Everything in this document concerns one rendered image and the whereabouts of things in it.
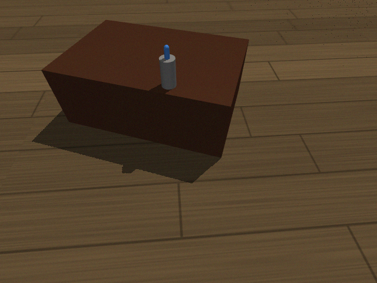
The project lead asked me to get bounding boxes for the bottle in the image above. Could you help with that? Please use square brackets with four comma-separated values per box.
[159, 45, 177, 90]

